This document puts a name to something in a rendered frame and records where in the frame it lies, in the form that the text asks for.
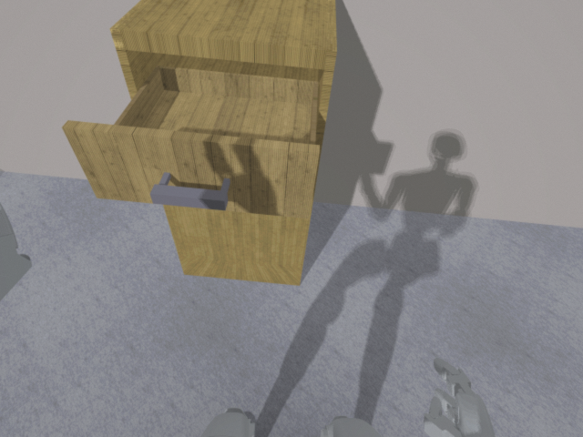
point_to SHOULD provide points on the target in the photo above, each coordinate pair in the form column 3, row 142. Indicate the left robot shin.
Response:
column 235, row 409

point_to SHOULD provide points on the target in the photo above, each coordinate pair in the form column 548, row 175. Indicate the handle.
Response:
column 190, row 197

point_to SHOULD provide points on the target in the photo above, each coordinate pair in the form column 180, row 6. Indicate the left robot hand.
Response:
column 12, row 265

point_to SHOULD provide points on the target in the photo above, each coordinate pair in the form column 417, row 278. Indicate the drawer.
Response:
column 201, row 127

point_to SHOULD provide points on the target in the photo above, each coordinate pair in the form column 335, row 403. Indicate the right robot hand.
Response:
column 467, row 415

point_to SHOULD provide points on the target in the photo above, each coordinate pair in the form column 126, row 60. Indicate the cabinet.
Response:
column 293, row 39

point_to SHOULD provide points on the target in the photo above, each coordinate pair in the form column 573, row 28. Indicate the robot left thigh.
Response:
column 230, row 424

